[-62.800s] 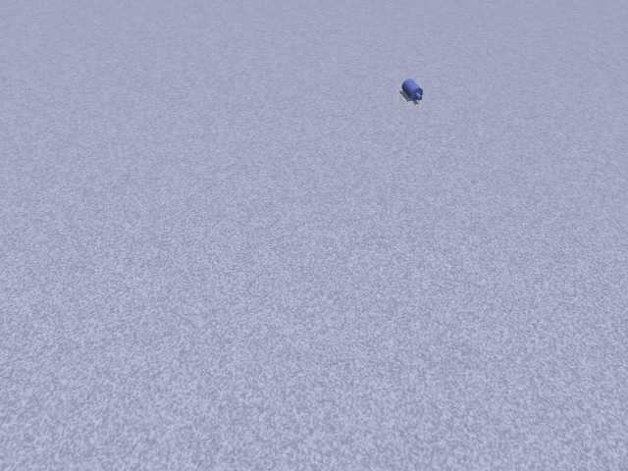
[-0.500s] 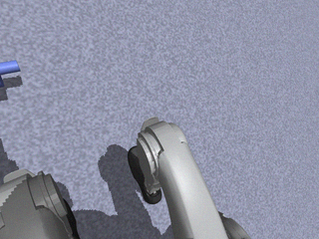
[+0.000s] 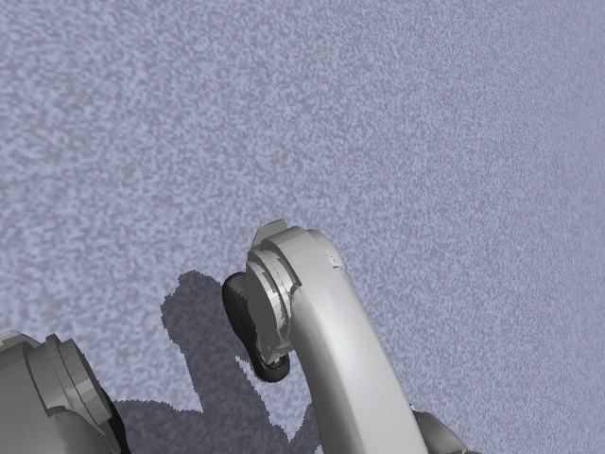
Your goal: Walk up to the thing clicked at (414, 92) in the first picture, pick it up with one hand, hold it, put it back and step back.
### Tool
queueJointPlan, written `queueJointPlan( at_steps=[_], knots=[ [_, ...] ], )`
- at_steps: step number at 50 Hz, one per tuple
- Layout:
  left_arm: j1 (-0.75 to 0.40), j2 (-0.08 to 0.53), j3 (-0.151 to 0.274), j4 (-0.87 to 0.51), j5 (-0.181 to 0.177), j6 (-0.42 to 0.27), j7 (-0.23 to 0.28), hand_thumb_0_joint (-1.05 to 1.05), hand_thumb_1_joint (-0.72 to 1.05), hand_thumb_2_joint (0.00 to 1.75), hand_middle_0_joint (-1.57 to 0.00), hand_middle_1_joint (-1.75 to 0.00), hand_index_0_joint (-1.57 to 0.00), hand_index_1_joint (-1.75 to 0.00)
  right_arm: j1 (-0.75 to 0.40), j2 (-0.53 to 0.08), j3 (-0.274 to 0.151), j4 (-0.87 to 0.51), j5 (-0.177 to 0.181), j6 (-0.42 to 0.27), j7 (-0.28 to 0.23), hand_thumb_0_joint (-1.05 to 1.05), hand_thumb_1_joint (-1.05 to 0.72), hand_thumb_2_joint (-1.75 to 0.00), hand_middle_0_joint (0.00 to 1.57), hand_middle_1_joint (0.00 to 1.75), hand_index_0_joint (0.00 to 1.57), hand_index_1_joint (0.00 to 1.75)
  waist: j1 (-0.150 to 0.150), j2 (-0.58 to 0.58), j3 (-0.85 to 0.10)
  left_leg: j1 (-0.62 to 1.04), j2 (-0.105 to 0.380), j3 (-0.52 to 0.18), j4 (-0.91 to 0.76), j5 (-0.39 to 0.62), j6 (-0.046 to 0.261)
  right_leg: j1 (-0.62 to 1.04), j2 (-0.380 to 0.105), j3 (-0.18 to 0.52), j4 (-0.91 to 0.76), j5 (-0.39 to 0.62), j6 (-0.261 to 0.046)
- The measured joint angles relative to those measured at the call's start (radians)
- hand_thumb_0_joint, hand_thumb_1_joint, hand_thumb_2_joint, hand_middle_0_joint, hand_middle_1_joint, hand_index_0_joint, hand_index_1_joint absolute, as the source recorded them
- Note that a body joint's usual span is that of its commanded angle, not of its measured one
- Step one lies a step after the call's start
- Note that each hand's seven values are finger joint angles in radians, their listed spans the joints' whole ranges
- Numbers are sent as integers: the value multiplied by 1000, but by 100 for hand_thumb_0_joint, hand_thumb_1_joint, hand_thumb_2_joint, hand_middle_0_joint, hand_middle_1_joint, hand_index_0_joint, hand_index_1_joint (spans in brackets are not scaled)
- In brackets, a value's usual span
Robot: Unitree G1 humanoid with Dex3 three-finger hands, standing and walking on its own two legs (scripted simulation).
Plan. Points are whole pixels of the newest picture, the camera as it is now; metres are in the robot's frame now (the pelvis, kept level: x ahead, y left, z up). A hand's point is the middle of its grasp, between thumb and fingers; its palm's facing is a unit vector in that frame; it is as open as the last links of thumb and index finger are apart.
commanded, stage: rest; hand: left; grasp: from above
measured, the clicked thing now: out of the picture +0.53 +0.23 -0.27
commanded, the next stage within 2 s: open in 0.30 s
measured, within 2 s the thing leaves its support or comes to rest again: rests again in 0.88 s
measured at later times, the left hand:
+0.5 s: hand out of the picture +0.52 +0.25 -0.24, palm faces -0.45 -0.13 -0.88, open 10.7 cm
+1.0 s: hand out of the picture +0.53 +0.25 -0.23, palm faces -0.43 -0.13 -0.89, open 11.9 cm
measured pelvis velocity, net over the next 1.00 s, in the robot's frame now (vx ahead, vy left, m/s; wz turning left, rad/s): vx -0.01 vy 0.00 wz -0.03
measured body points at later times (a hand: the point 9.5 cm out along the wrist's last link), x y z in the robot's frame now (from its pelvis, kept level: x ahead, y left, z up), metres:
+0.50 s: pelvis -0.01 +0.00 +0.00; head +0.30 +0.10 +0.31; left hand +0.54 +0.25 -0.19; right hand -0.02 -0.24 -0.04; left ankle +0.05 +0.12 -0.28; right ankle +0.13 -0.14 -0.28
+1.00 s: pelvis -0.01 +0.00 +0.00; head +0.29 +0.11 +0.31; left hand +0.55 +0.25 -0.18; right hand -0.02 -0.24 -0.04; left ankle +0.05 +0.12 -0.28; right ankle +0.13 -0.14 -0.28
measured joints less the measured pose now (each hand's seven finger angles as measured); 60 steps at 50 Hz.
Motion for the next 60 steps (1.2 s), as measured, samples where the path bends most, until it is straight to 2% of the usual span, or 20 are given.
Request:
queueJointPlan(
  at_steps=[10, 15, 23, 37, 43, 60],
  knots=[
    [-10, 19, -1, 20, -11, 6, 16, -2, -2, 34, -72, -42, -72, -41, -4, -3, 24, -7, -2, -15, 13, 0, -90, -89, 20, 30, 20, 30, -12, -3, 12, 4, 2, -5, -1, -1, 3, 9, 2, -6, -8, 2, 2],
    [-13, 44, 24, 33, -10, 3, 17, -1, -2, 34, -72, -42, -72, -41, -7, -7, 32, -13, -5, -17, 13, 0, -90, -89, 20, 30, 20, 30, -24, -4, 19, 3, 1, -12, 0, 4, 1, 11, 2, -12, -12, 8, 2],
    [-22, 73, 16, 46, -12, -10, 12, -1, -2, 35, -71, -45, -70, -43, -8, -20, 51, -19, -5, -19, 9, 0, -91, -89, 20, 30, 20, 30, -31, -11, 36, -1, 4, -18, 6, 16, 5, 11, 8, -16, -14, 24, 8],
    [-11, 80, 2, 28, -12, -17, 11, 0, -11, 64, -56, -63, -55, -63, -5, -14, 65, -13, -3, -22, -1, 0, -90, -89, 20, 30, 20, 30, -32, -18, 34, 2, 6, -22, 1, 18, 5, 16, 9, -23, -24, 29, 4],
    [-26, 86, -9, 31, -25, -8, 19, 0, -14, 73, -47, -73, -47, -72, -14, -17, 67, -13, -5, -25, 2, 0, -90, -89, 20, 30, 20, 30, -37, -13, 33, -1, 7, -22, 4, 19, 9, 16, 9, -23, -24, 29, 6],
    [-22, 89, -18, 0, -35, -2, -25, 0, -28, 89, -27, -90, -27, -90, -8, -14, 89, -35, -1, 0, -8, 0, -90, -89, 20, 30, 20, 30, -35, -16, 40, -8, 6, -22, 5, 27, 15, 17, 8, -26, -29, 35, -1]
  ],
)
